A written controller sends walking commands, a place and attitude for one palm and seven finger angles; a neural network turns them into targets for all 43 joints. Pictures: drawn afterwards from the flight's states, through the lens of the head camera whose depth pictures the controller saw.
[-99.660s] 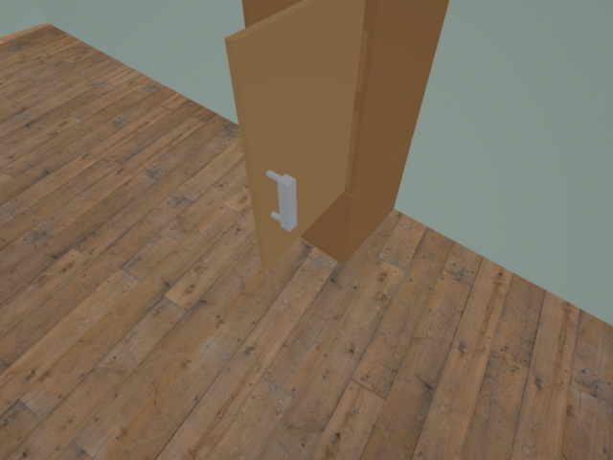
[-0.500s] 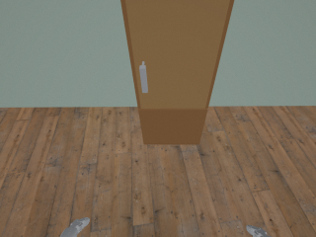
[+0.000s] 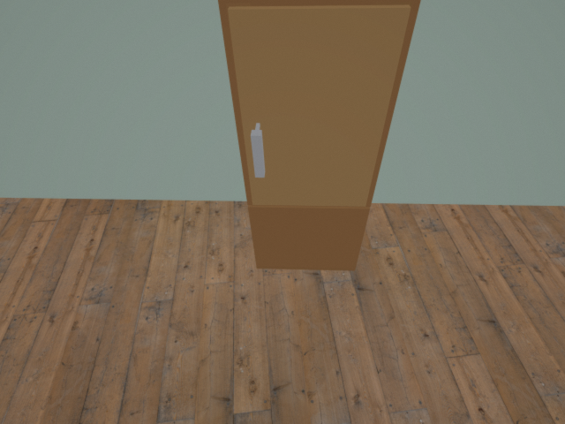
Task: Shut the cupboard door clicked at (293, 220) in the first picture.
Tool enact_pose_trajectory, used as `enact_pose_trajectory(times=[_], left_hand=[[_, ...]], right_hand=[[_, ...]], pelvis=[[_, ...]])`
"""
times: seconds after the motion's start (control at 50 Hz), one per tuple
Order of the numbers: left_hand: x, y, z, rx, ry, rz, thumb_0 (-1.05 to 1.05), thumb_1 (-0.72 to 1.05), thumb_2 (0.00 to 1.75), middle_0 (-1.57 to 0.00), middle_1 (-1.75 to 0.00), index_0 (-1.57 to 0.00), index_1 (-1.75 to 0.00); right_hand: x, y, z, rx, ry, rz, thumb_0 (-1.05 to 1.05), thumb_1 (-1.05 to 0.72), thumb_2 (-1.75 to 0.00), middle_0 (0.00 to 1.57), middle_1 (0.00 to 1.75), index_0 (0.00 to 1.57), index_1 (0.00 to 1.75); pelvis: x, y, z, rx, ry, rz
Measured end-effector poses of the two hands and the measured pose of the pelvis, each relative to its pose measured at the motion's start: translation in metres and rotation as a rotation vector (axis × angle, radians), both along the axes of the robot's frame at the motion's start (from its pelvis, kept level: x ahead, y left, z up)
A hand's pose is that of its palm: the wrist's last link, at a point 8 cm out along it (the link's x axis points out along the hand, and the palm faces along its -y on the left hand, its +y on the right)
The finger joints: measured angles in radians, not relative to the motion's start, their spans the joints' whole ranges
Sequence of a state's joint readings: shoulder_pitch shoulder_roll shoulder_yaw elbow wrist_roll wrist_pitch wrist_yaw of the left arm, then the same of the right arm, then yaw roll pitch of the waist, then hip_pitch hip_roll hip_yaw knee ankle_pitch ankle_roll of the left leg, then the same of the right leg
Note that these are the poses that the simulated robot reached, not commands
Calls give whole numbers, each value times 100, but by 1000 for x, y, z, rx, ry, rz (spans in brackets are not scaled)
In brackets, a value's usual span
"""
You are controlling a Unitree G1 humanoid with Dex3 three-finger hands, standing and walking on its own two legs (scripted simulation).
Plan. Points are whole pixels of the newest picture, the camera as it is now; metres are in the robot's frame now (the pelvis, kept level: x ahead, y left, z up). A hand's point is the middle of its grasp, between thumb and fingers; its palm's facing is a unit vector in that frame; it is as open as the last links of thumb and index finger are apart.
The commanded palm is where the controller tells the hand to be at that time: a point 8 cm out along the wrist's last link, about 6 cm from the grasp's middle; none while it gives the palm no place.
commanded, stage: let the arm hang, fingers relaxed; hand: left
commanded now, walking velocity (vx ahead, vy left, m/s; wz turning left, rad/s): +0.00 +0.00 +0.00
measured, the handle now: (259, 150) +0.81 +0.11 -0.10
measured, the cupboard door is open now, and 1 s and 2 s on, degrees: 0 0 0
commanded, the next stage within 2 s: look to check the result in 0.36 s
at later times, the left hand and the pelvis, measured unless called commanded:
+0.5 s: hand out of the picture +0.02 +0.18 -0.17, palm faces +0.01 -0.98 -0.19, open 7.3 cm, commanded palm none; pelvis +0.02 +0.00 +0.00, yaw +0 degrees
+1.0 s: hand out of the picture +0.04 +0.19 -0.17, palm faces +0.00 -0.98 -0.21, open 7.4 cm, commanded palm none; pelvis +0.04 +0.00 +0.00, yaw +0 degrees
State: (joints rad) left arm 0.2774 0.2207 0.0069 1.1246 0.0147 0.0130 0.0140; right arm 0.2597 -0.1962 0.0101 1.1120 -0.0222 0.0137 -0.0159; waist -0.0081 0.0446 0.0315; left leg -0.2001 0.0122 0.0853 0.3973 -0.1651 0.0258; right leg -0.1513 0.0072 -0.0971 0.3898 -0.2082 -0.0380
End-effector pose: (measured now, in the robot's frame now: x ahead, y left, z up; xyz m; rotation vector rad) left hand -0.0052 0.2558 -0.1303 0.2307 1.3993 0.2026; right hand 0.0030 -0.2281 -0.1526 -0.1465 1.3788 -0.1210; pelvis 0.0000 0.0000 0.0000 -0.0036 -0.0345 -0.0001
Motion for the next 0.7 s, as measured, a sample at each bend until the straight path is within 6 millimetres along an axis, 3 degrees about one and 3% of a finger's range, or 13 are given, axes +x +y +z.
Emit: enact_pose_trajectory(times=[0.26, 0.7], left_hand=[[33, -31, -12, -88, -56, -18, 0, 91, 90, -20, -30, -20, -30], [18, -26, -11, -76, 29, 14, 0, 91, 90, -20, -30, -20, -30]], right_hand=[[5, 2, 7, -20, 7, -16, 0, -91, -90, 20, 30, 20, 30], [25, 6, 7, -20, 15, -9, 0, -91, -90, 20, 30, 20, 30]], pelvis=[[11, 0, 2, 5, 5, -5], [27, 2, 3, 4, 12, -3]])
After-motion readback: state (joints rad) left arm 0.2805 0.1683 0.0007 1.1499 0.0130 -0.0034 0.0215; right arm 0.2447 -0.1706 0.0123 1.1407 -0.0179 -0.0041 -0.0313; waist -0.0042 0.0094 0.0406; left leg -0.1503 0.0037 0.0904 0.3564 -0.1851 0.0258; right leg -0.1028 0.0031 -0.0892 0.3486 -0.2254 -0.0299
